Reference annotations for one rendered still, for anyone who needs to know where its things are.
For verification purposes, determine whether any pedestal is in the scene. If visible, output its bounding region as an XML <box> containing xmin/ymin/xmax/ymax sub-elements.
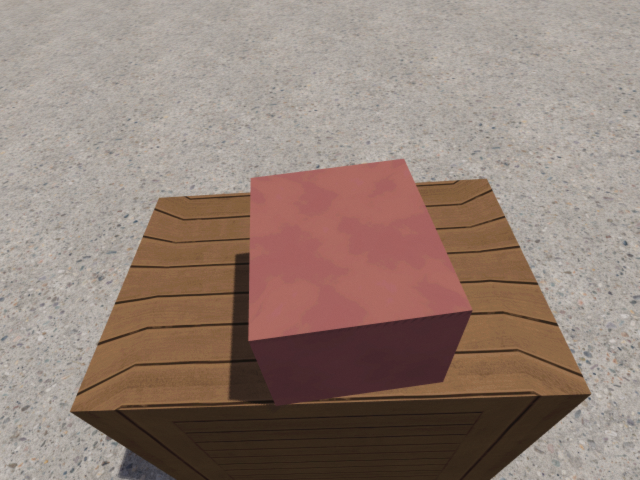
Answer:
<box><xmin>70</xmin><ymin>179</ymin><xmax>591</xmax><ymax>480</ymax></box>

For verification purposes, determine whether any carton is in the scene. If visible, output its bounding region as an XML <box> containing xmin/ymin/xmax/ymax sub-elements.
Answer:
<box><xmin>248</xmin><ymin>159</ymin><xmax>473</xmax><ymax>406</ymax></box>

